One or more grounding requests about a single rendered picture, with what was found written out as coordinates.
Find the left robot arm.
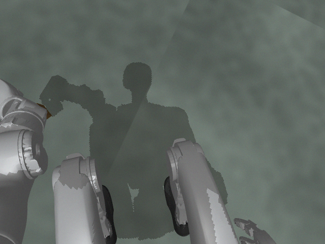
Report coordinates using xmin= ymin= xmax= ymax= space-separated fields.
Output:
xmin=0 ymin=96 xmax=48 ymax=244

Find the right robot foot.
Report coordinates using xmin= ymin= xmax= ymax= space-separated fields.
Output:
xmin=164 ymin=176 xmax=189 ymax=236

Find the right robot hand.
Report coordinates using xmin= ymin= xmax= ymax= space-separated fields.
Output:
xmin=234 ymin=218 xmax=276 ymax=244

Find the left robot hand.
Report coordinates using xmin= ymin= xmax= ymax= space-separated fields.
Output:
xmin=0 ymin=79 xmax=23 ymax=120

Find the cube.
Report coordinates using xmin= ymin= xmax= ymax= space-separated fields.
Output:
xmin=37 ymin=103 xmax=52 ymax=119

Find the left robot foot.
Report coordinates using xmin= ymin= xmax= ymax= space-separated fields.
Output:
xmin=102 ymin=185 xmax=117 ymax=244

